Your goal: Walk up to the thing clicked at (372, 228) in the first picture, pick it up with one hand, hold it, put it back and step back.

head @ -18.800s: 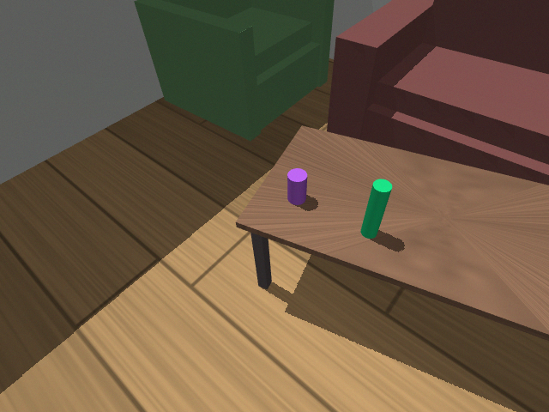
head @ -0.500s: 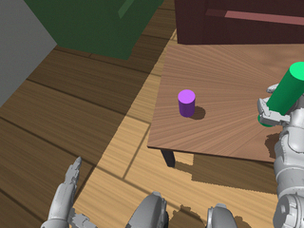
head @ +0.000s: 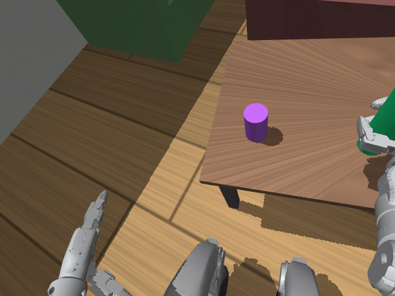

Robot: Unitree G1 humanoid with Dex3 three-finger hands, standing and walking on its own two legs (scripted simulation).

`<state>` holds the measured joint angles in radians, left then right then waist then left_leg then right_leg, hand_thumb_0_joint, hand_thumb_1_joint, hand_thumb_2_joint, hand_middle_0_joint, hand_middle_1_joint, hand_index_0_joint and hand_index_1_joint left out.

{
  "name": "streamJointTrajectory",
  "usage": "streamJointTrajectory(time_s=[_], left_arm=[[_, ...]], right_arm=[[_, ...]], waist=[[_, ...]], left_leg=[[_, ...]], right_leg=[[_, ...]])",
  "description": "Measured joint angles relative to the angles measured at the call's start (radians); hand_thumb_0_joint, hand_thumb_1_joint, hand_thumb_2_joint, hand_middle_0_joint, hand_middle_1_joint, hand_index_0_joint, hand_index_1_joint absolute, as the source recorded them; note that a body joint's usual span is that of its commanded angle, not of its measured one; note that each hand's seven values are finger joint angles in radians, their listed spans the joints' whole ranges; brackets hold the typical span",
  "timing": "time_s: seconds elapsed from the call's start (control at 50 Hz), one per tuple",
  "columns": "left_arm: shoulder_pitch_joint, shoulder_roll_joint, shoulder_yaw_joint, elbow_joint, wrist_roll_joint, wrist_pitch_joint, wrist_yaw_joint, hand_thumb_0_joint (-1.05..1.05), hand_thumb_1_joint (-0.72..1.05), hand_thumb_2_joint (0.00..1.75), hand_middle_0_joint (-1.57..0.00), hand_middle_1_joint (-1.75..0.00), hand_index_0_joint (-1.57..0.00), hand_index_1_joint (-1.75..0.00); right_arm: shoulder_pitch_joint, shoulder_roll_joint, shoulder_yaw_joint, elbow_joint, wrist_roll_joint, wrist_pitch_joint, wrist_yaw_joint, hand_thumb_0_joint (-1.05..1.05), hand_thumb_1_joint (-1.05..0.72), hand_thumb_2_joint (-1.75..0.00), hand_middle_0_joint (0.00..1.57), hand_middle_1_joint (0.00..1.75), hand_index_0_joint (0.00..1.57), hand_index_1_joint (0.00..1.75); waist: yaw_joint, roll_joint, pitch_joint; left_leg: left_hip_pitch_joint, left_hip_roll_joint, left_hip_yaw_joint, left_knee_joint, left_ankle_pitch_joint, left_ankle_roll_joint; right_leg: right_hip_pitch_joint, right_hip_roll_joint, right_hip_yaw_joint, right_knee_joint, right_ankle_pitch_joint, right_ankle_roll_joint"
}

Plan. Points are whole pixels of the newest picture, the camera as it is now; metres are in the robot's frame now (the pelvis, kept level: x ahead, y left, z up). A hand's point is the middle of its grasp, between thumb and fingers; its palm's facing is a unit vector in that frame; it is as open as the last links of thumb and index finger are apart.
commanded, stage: crouch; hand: right
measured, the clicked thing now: (392, 118) +0.48 -0.22 +0.02
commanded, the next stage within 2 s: lower in 0.06 s
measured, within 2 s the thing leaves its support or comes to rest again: rests again in 1.20 s
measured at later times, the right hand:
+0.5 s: hand (366, 136) +0.49 -0.21 -0.07, palm faces +0.27 +0.96 +0.01, open 6.5 cm
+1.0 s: hand (358, 144) +0.49 -0.21 -0.11, palm faces +0.26 +0.97 +0.01, open 6.5 cm
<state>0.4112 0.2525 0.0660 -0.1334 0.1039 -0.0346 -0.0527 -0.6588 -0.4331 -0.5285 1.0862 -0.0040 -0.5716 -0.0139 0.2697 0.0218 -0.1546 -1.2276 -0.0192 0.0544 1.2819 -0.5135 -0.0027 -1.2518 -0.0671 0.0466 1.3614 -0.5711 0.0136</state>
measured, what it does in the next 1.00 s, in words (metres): lowers itself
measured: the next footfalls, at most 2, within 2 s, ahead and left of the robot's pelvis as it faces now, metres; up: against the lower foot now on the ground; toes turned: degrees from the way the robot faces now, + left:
none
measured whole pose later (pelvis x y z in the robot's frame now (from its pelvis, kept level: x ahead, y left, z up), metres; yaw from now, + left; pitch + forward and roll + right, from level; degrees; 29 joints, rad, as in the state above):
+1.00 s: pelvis -0.02 +0.00 -0.06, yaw +2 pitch +31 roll +6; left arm 0.45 0.30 0.09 -0.36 0.11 -0.09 -0.08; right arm -0.72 -0.57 -0.61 1.16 -0.04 -0.62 0.00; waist 0.37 0.05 -0.15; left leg -1.49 -0.03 0.08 1.49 -0.55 0.00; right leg -1.52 -0.07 0.08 1.59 -0.62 0.02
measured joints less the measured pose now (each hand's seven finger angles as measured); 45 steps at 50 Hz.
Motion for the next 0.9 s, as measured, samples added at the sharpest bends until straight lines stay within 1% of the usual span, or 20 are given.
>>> streamJointTrajectory(time_s=[0.04,0.1,0.2,0.26,0.38,0.48,0.62,0.66,0.72,0.9], left_arm=[[0.001,-0.002,-0.002,-0.007,-0.002,-0.003,0.000,-0.01,-0.51,0.05,-0.06,-0.06,-0.07,-0.06],[0.004,-0.002,-0.006,-0.022,-0.003,-0.003,-0.001,-0.01,-0.51,0.05,-0.06,-0.06,-0.07,-0.06],[0.012,0.003,-0.001,-0.033,-0.003,-0.009,-0.001,-0.01,-0.51,0.05,-0.06,-0.06,-0.07,-0.06],[0.014,0.004,-0.006,-0.043,-0.001,-0.009,-0.001,-0.01,-0.52,0.05,-0.06,-0.06,-0.07,-0.06],[0.013,0.005,-0.018,-0.084,0.006,-0.019,-0.007,-0.01,-0.53,0.06,-0.06,-0.05,-0.06,-0.06],[0.018,0.012,-0.008,-0.121,0.008,-0.027,-0.014,-0.01,-0.54,0.06,-0.06,-0.05,-0.06,-0.06],[0.027,0.021,0.005,-0.143,0.014,-0.033,-0.020,-0.01,-0.54,0.07,-0.06,-0.05,-0.06,-0.06],[0.029,0.024,0.006,-0.145,0.015,-0.034,-0.020,-0.01,-0.54,0.07,-0.06,-0.05,-0.06,-0.06],[0.027,0.027,0.007,-0.160,0.015,-0.030,-0.023,-0.01,-0.55,0.07,-0.06,-0.05,-0.06,-0.06],[0.035,0.043,0.029,-0.209,0.006,-0.046,-0.022,-0.01,-0.55,0.07,-0.06,-0.05,-0.06,-0.06]], right_arm=[[-0.003,-0.003,-0.002,0.006,0.003,0.000,0.005,-0.03,0.02,-1.20,0.89,1.21,0.92,1.22],[-0.005,-0.009,-0.011,0.007,-0.001,0.002,0.009,-0.03,0.02,-1.20,0.89,1.21,0.92,1.22],[-0.013,-0.018,-0.013,0.016,-0.002,-0.001,0.009,-0.03,0.02,-1.20,0.89,1.21,0.92,1.22],[-0.020,-0.028,-0.012,0.031,-0.002,-0.011,0.014,-0.03,0.02,-1.20,0.89,1.21,0.92,1.22],[-0.031,-0.051,-0.036,0.061,-0.007,-0.031,0.022,-0.03,0.02,-1.20,0.89,1.21,0.92,1.21],[-0.032,-0.065,-0.054,0.062,-0.015,-0.040,0.019,-0.03,0.02,-1.20,0.89,1.21,0.92,1.21],[-0.030,-0.086,-0.067,0.046,-0.027,-0.047,0.018,-0.03,0.02,-1.20,0.89,1.21,0.92,1.21],[-0.034,-0.093,-0.068,0.050,-0.027,-0.048,0.017,-0.03,0.02,-1.20,0.89,1.21,0.92,1.21],[-0.038,-0.104,-0.072,0.052,-0.036,-0.045,0.014,-0.03,0.02,-1.20,0.89,1.21,0.92,1.21],[-0.057,-0.128,-0.074,0.078,-0.039,-0.044,0.012,-0.03,0.02,-1.20,0.89,1.21,0.92,1.21]], waist=[[0.003,-0.001,0.000],[0.007,0.000,-0.002],[0.011,0.003,-0.003],[0.016,0.005,-0.001],[0.035,0.004,0.002],[0.052,0.010,0.002],[0.071,0.019,-0.003],[0.076,0.020,-0.005],[0.084,0.021,-0.005],[0.096,0.022,0.003]], left_leg=[[-0.005,0.000,0.002,0.005,-0.002,0.000],[-0.013,-0.001,0.004,0.012,-0.004,0.001],[-0.027,-0.002,0.007,0.020,-0.007,0.003],[-0.037,-0.002,0.010,0.027,-0.008,0.004],[-0.081,-0.003,0.013,0.061,-0.016,0.003],[-0.127,-0.004,0.015,0.100,-0.025,0.003],[-0.181,-0.009,0.019,0.142,-0.031,0.002],[-0.194,-0.009,0.020,0.153,-0.033,0.003],[-0.211,-0.009,0.020,0.169,-0.034,0.003],[-0.240,-0.010,0.026,0.193,-0.032,0.002]], right_leg=[[-0.006,0.000,0.003,0.006,-0.002,0.000],[-0.015,-0.001,0.005,0.013,-0.004,0.001],[-0.030,-0.001,0.009,0.023,-0.007,0.003],[-0.042,-0.001,0.012,0.031,-0.008,0.004],[-0.087,-0.002,0.017,0.068,-0.018,0.003],[-0.133,-0.003,0.020,0.110,-0.028,0.003],[-0.190,-0.007,0.026,0.158,-0.039,0.003],[-0.203,-0.007,0.028,0.171,-0.041,0.003],[-0.220,-0.007,0.030,0.187,-0.043,0.003],[-0.253,-0.007,0.037,0.216,-0.044,0.002]])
